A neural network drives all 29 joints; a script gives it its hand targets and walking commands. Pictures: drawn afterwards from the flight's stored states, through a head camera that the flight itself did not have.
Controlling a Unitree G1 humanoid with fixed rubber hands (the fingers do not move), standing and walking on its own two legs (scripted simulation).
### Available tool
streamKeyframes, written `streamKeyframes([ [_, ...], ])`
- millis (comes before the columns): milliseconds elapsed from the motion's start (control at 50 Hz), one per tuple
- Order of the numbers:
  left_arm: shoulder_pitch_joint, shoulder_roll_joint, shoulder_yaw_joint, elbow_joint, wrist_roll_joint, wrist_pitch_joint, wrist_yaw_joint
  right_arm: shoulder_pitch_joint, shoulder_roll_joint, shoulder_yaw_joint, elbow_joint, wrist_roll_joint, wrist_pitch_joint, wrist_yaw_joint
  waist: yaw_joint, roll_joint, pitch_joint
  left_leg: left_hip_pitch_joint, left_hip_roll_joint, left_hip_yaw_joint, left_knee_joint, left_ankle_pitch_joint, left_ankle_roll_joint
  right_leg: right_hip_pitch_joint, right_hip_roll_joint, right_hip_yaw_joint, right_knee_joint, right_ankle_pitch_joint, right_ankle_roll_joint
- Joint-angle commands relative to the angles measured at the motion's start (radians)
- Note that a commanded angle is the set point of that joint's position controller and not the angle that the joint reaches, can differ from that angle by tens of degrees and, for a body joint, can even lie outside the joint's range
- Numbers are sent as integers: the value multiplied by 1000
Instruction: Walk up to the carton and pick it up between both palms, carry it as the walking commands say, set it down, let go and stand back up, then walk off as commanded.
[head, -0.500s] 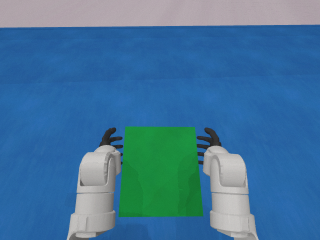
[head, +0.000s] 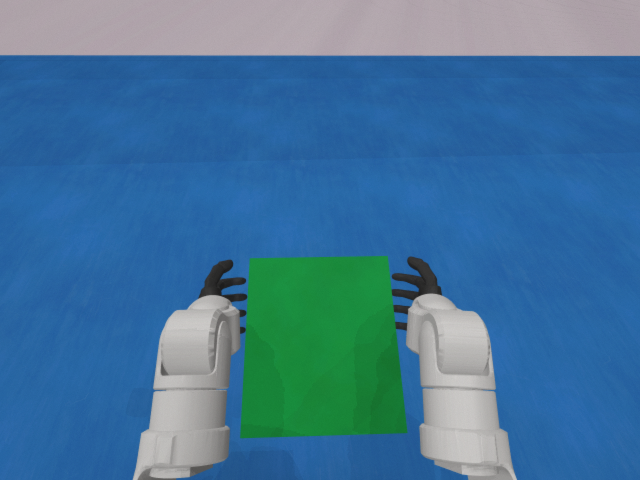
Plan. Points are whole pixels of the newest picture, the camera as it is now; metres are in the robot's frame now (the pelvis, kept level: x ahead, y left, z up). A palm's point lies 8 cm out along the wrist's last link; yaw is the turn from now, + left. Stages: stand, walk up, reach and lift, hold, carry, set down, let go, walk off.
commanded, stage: carry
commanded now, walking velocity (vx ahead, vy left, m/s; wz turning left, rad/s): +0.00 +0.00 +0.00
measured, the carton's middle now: (319, 351) +0.31 +0.00 -0.02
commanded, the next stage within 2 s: hold in 1.22 s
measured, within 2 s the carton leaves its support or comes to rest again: neither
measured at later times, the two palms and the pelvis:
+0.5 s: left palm (198, 333) +0.27 +0.15 +0.08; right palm (423, 327) +0.28 -0.12 +0.08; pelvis -0.01 +0.01 +0.00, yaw +1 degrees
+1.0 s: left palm (191, 337) +0.27 +0.16 +0.07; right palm (415, 331) +0.28 -0.11 +0.08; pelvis -0.01 +0.02 +0.00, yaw +1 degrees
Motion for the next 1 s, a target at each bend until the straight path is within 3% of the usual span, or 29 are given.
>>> streamKeyframes([
  [0,-509,-995,-557,-62,-422,-32,-382,-450,1018,561,-23,418,-19,358,3,-4,-272,209,88,-119,-18,148,12,-27,-178,131,-94,407,-10],
  [480,-400,-914,-569,-111,-371,-109,-370,-333,946,556,-43,381,-91,357,-5,6,-253,204,86,-134,-42,131,24,-72,-170,120,-111,253,-5],
  [980,-345,-861,-543,-98,-318,-195,-361,-284,893,530,-25,334,-177,346,-11,10,-256,207,83,-147,-40,150,33,-77,-169,109,-105,227,1],
])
